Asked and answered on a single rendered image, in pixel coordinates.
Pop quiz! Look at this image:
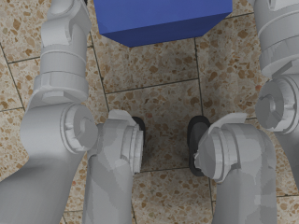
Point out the right robot upper arm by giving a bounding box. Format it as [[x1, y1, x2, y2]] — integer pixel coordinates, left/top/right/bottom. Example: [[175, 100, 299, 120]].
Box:
[[254, 73, 299, 191]]

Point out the carton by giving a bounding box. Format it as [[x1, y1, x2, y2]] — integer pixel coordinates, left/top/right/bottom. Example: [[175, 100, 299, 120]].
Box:
[[93, 0, 233, 48]]

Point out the right robot thigh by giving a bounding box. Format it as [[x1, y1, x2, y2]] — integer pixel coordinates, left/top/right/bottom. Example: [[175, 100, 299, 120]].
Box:
[[204, 123, 278, 224]]

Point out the left robot foot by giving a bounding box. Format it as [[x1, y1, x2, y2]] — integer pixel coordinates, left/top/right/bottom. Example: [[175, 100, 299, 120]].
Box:
[[132, 117, 146, 174]]

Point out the right robot forearm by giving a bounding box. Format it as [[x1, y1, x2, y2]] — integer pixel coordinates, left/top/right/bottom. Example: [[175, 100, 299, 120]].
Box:
[[247, 0, 299, 78]]

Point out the left robot forearm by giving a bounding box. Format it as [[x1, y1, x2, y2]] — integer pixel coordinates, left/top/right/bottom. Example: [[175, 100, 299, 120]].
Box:
[[20, 0, 93, 134]]

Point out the left robot upper arm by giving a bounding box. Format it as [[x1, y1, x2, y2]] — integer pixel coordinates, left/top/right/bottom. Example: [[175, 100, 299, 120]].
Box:
[[0, 102, 98, 224]]

